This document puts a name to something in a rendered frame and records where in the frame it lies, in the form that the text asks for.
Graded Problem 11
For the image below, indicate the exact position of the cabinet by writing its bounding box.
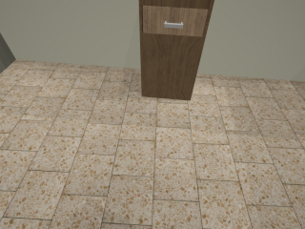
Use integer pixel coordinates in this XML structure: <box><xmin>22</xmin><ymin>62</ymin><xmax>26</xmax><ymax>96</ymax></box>
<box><xmin>138</xmin><ymin>0</ymin><xmax>214</xmax><ymax>101</ymax></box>

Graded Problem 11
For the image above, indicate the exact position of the drawer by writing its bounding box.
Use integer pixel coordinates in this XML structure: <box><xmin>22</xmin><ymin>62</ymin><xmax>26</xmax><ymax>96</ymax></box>
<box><xmin>142</xmin><ymin>6</ymin><xmax>209</xmax><ymax>37</ymax></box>

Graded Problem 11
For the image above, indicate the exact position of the handle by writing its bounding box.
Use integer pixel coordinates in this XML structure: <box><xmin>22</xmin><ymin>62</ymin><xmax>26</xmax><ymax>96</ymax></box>
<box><xmin>164</xmin><ymin>21</ymin><xmax>183</xmax><ymax>29</ymax></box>

